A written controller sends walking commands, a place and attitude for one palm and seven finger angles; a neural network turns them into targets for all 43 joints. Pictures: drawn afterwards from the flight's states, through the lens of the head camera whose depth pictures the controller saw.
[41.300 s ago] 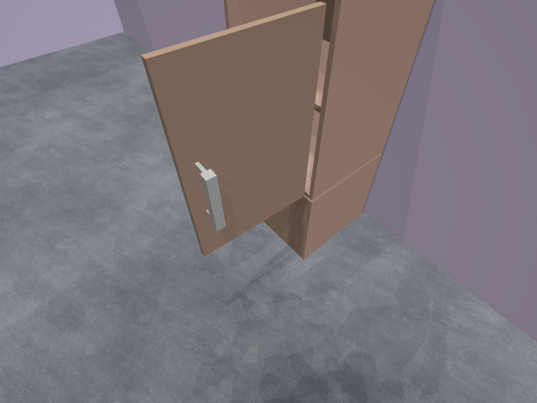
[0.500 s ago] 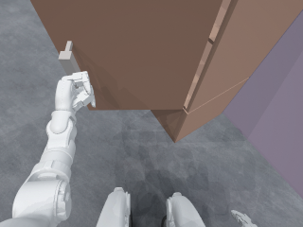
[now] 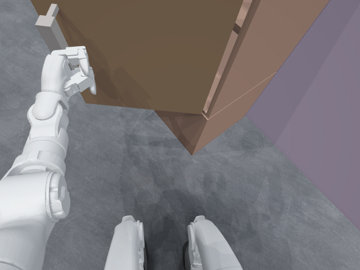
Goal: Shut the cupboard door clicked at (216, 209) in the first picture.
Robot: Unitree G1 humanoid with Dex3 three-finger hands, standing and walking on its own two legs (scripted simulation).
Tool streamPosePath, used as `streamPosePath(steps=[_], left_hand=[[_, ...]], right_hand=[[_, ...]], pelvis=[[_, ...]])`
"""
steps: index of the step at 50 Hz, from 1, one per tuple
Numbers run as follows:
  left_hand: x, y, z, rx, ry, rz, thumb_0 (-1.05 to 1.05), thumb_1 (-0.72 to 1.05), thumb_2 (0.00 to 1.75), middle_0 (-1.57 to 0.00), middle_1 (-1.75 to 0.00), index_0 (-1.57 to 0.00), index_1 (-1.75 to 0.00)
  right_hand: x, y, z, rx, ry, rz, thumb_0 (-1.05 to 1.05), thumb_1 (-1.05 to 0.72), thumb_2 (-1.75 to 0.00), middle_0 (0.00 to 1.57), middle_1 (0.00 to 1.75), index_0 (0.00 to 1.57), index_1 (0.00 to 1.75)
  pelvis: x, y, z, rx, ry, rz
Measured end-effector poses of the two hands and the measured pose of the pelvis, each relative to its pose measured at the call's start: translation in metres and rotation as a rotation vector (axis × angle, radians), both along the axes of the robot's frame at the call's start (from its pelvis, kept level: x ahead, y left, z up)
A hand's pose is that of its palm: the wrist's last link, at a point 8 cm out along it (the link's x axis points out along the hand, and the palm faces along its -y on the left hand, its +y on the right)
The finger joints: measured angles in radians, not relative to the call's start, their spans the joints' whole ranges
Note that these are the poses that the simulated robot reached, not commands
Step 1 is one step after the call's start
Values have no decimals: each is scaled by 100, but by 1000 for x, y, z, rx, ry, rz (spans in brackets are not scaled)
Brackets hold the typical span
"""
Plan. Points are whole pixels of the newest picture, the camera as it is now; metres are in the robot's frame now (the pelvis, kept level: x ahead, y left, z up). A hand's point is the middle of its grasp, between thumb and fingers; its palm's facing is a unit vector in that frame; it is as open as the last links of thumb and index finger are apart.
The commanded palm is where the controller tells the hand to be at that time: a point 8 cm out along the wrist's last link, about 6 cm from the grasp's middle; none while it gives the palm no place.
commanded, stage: push the door shut along its arc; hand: left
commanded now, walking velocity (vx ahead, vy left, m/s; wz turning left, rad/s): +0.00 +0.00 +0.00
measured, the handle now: (67, 50) +0.59 +0.22 +0.05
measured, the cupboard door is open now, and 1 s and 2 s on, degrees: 48 35 35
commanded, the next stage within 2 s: pull the fist back off the door in 0.80 s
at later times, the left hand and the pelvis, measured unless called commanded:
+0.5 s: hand (114, 52) +0.58 +0.11 +0.06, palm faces -0.26 -0.97 -0.02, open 3.1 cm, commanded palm +0.58 +0.14 +0.06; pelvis +0.00 +0.01 -0.02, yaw -2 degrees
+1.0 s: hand (118, 38) +0.62 +0.11 +0.06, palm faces -0.09 -0.99 +0.10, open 3.1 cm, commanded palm +0.61 +0.10 +0.06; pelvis +0.00 +0.00 -0.03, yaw -3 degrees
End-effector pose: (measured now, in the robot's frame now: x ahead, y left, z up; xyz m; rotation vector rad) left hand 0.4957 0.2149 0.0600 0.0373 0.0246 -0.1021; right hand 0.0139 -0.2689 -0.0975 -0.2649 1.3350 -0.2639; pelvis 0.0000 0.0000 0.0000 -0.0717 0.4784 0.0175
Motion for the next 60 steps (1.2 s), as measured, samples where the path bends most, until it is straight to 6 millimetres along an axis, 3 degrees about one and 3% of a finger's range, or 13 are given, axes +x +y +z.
streamPosePath(steps=[8, 25, 32, 46, 51, 54, 57, 60], left_hand=[[20, -1, 0, 1, 5, -52, 2, 90, 90, -130, -150, -129, -150], [78, -45, 2, -11, 16, -156, 2, 90, 90, -130, -150, -129, -150], [88, -46, 1, 8, 35, -167, -1, 87, 91, -130, -150, -129, -150], [105, -54, 4, 12, 56, -211, 2, 91, 96, -130, -150, -129, -150], [107, -54, -4, -151, 47, 88, 3, 83, 92, -130, -150, -129, -150], [102, -55, -11, -67, 27, 240, 3, 84, 91, -130, -150, -129, -150], [97, -62, -13, 27, 0, 253, 2, 86, 90, -130, -150, -129, -150], [92, -69, -12, 13, 13, 220, 2, 87, 90, -130, -150, -129, -150]], right_hand=[[-13, 8, 0, -5, 35, -12, 0, -91, -90, 21, 30, 21, 30], [-35, 23, -7, -3, 77, -70, 0, -91, -90, 21, 30, 21, 30], [-51, 29, -11, 25, 132, -101, 0, -91, -90, 21, 30, 21, 30], [-58, 9, -8, -46, 148, -88, 0, -91, -90, 21, 30, 21, 30], [-56, 10, -9, -24, 152, -33, 0, -91, -90, 21, 30, 20, 30], [-56, 16, -10, 24, 157, -20, 0, -91, -90, 20, 30, 20, 30], [-57, 23, -12, 73, 168, -44, 0, -91, -90, 20, 30, 20, 30], [-59, 30, -10, 108, 180, -72, 0, -91, -90, 21, 30, 20, 30]], pelvis=[[-1, 6, -5, -14, 25, 0], [2, 11, -18, -27, 88, -24], [5, 7, -21, -21, 100, -33], [1, -3, -30, -32, 126, -22], [-1, -4, -32, -33, 137, -26], [0, -5, -30, -30, 141, -27], [1, -6, -26, -23, 136, -26], [4, -7, -18, -16, 123, -26]])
